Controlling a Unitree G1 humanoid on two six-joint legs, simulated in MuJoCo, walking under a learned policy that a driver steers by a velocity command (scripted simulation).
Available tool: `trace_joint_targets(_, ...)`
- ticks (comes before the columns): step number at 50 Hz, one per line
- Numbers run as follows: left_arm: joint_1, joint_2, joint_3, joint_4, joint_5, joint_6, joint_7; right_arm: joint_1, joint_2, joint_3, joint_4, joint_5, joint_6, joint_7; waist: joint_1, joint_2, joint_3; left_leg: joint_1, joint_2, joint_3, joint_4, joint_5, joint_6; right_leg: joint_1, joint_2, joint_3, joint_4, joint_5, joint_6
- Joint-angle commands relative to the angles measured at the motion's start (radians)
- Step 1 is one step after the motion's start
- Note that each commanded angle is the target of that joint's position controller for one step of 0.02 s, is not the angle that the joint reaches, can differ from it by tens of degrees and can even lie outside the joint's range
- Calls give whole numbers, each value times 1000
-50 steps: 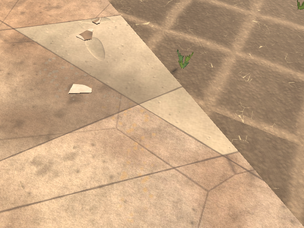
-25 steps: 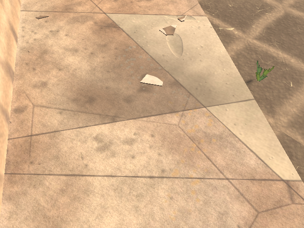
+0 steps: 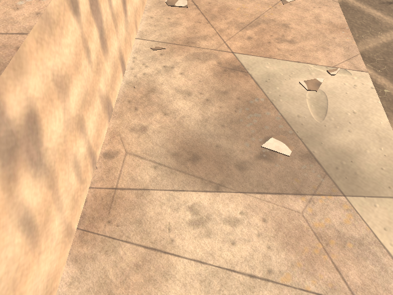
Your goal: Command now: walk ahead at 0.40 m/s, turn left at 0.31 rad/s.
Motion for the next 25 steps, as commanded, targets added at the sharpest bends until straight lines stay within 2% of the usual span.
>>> trace_joint_targets(1,144,177,42,-5,2,-13,-1,-87,-139,-28,-121,20,-47,-8,62,-209,130,-571,72,13,372,-79,3,270,-411,648,-334,-566,-233)
trace_joint_targets(2,124,140,30,-10,-5,-13,2,-73,-137,-31,-98,10,-50,-3,50,-186,133,-569,88,32,389,0,0,270,-356,543,-326,-472,-203)
trace_joint_targets(3,112,127,23,-12,-5,-9,6,-74,-126,-31,-91,-3,-56,3,44,-172,115,-560,109,58,379,64,-5,273,-319,462,-327,-378,-181)
trace_joint_targets(5,120,125,15,-8,3,-8,13,-111,-95,-26,-97,-16,-67,18,53,-165,104,-518,140,105,342,188,-24,239,-267,337,-346,-184,-166)
trace_joint_targets(9,166,127,10,14,-9,0,17,-201,-23,-1,-135,-12,-75,29,87,-151,91,-429,149,183,124,319,-65,198,-222,173,-359,52,-177)
trace_joint_targets(11,193,145,10,26,-12,9,16,-258,-4,8,-154,-6,-80,39,107,-155,94,-342,131,211,-12,369,-70,167,-214,122,-352,126,-173)
trace_joint_targets(14,232,174,15,48,-24,13,9,-293,-27,4,-169,4,-84,52,113,-164,113,-260,115,220,-114,385,-53,173,-256,126,-347,149,-176)
trace_joint_targets(16,238,187,20,58,-32,20,8,-278,-57,-3,-171,12,-87,52,85,-171,119,-215,111,210,-162,367,-27,217,-287,132,-328,203,-160)
trace_joint_targets(17,226,209,26,52,-29,26,9,-249,-76,-11,-166,8,-88,53,59,-161,97,-168,98,222,-180,359,-8,244,-290,120,-281,340,-151)
trace_joint_targets(18,216,211,27,52,-29,33,11,-174,-96,-23,-147,3,-87,48,8,-150,46,-51,74,242,-213,356,17,245,-269,82,-179,517,-131)
trace_joint_targets(19,231,180,16,56,-21,35,13,-34,-135,-46,-104,-3,-83,38,-54,-127,-50,148,62,258,-227,344,46,203,-216,28,1,606,-105)
trace_joint_targets(20,232,125,-9,29,6,32,15,144,-192,-63,-76,-13,-77,25,-129,-33,-195,439,226,77,-195,291,107,8,-171,-2,296,390,-67)
trace_joint_targets(21,349,-11,-47,-3,-5,10,15,203,-300,-80,-44,-33,-74,30,-50,267,-326,679,469,-448,-327,55,264,-327,11,-6,643,-256,2)
trace_joint_targets(22,298,98,-25,8,-34,-11,13,204,-204,-58,-40,-22,-77,36,-86,190,-284,631,471,-563,-439,-99,278,-449,-18,108,771,-338,1)
trace_joint_targets(23,208,146,-11,-15,-54,-19,8,133,-157,-43,-40,-16,-79,34,-76,148,-133,530,439,-402,-438,-28,240,-524,-74,83,790,-260,-10)
trace_joint_targets(24,143,142,-16,-27,-36,-23,9,72,-140,-36,-50,-21,-81,34,-58,62,-66,421,396,-282,-446,99,221,-503,-115,54,751,-179,-12)
trace_joint_targets(25,115,137,-12,-30,-15,-22,11,20,-122,-31,-54,-32,-82,35,-28,17,-22,314,363,-207,-465,216,206,-463,-141,51,687,-116,-9)
Velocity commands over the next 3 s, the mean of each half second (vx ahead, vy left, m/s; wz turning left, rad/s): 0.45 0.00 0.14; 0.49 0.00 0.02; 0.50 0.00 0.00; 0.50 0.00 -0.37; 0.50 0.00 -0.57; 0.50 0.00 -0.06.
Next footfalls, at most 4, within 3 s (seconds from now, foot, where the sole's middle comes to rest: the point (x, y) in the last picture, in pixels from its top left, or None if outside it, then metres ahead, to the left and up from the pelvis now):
0.40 left None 0.32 0.15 -0.77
0.92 right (229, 259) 0.65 -0.07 -0.77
1.44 left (166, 198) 0.93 0.16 -0.77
1.98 right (226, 143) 1.22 -0.11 -0.77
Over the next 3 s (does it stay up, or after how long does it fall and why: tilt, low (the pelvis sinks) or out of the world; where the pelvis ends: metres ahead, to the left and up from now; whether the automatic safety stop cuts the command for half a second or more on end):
stays up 1.58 -0.23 -0.01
